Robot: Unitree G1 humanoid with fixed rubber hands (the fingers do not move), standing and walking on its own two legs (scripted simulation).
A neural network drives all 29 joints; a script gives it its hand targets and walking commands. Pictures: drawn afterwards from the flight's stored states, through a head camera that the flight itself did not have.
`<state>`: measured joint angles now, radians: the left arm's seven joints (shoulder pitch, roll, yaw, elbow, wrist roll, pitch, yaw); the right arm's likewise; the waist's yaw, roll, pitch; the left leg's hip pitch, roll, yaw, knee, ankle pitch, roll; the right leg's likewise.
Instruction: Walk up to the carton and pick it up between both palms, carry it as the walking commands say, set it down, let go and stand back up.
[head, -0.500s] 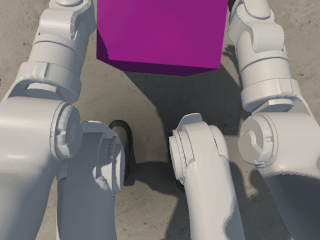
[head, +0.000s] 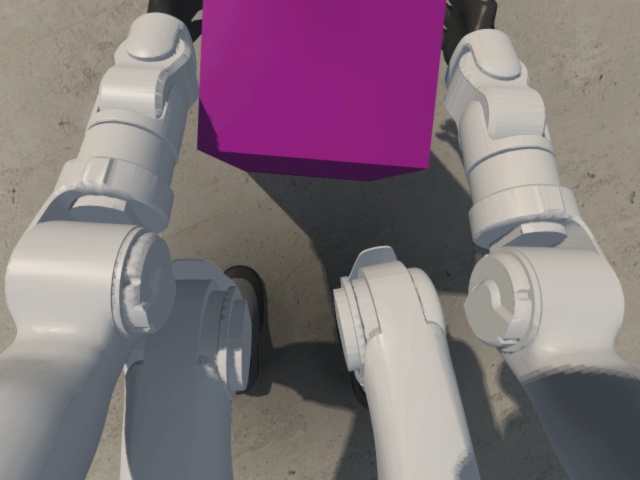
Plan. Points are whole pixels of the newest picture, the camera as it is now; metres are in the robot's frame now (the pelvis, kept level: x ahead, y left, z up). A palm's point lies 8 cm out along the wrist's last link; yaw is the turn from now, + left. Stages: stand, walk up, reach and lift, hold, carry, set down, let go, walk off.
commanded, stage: set down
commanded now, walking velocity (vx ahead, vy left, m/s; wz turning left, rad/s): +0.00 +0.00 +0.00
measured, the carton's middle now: (314, 109) +0.48 -0.02 -0.22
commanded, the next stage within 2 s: none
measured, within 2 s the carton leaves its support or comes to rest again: neither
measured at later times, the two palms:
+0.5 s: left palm (136, 26) +0.55 +0.15 -0.14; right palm (465, 52) +0.52 -0.17 -0.15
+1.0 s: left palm (101, 15) +0.55 +0.17 -0.11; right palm (515, 31) +0.53 -0.20 -0.12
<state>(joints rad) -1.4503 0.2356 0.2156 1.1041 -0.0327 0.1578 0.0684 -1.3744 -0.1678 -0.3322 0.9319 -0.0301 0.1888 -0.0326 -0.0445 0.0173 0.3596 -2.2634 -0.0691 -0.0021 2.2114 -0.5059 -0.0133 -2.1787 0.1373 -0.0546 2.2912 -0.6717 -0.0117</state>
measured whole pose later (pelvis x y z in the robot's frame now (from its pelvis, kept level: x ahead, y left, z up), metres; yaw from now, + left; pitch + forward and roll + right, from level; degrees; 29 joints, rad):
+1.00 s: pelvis -0.01 +0.00 +0.03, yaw +1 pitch +28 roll +0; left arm -1.36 0.37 0.10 0.83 -0.22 0.15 0.14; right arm -1.32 -0.37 -0.12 0.80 0.23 0.16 -0.15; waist -0.02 0.01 0.52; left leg -2.10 -0.07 -0.01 2.14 -0.52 -0.02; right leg -2.03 0.14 -0.05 2.22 -0.68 -0.03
